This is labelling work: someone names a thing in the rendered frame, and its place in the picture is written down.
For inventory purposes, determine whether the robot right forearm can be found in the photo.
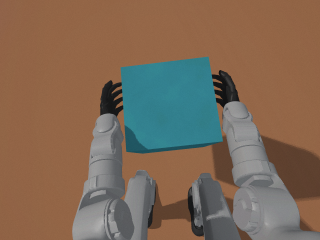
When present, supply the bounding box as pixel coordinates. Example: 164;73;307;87
222;101;300;223

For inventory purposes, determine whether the robot left forearm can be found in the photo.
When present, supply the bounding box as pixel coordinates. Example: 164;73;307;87
72;113;125;240

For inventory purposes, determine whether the left robot hand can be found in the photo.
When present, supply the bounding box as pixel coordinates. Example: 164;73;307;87
100;80;124;117

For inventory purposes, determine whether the carton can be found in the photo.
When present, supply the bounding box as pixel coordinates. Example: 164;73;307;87
120;56;223;154

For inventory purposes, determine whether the right robot upper arm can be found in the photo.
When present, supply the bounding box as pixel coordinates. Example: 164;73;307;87
232;184;320;240

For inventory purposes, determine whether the left robot upper arm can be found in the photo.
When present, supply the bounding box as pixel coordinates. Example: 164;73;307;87
72;197;135;240

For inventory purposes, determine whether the left robot shin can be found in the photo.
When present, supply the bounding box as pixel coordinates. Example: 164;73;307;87
127;170;152;218

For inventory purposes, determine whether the right robot hand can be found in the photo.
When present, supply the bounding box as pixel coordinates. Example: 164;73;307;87
212;70;240;109

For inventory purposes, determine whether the robot left foot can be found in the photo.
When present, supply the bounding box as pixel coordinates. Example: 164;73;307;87
148;189;156;228

